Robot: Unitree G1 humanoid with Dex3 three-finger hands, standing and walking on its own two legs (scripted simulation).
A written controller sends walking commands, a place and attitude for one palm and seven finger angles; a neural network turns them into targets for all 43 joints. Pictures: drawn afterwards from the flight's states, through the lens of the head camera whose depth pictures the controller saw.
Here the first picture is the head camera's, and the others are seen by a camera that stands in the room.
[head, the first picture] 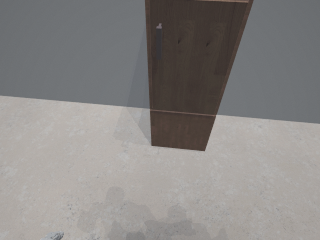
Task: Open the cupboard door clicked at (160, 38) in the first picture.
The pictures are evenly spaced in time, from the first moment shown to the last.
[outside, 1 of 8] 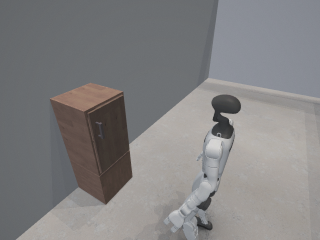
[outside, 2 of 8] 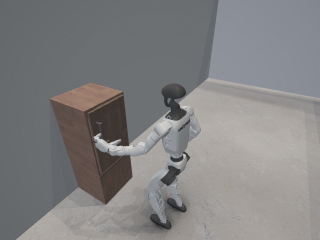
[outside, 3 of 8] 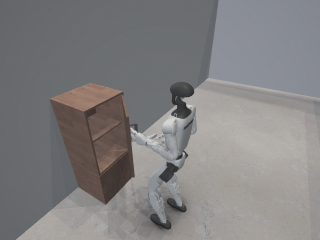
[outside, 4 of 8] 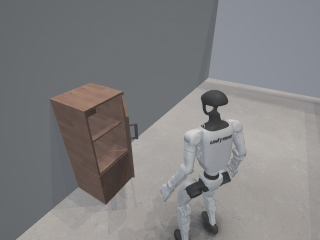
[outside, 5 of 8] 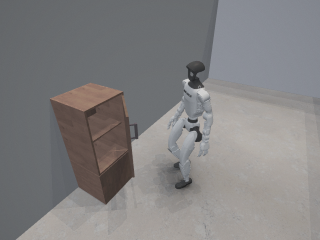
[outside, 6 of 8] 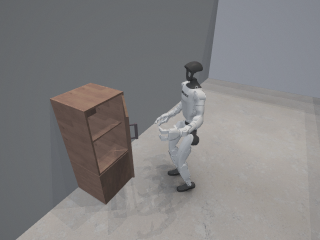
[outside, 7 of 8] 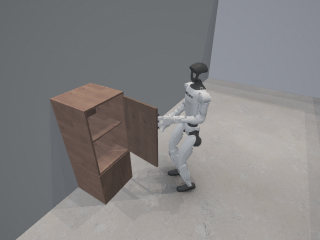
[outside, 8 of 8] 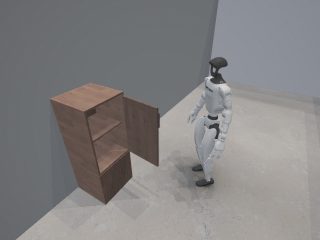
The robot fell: no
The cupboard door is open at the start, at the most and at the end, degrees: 0 88 85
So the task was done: yes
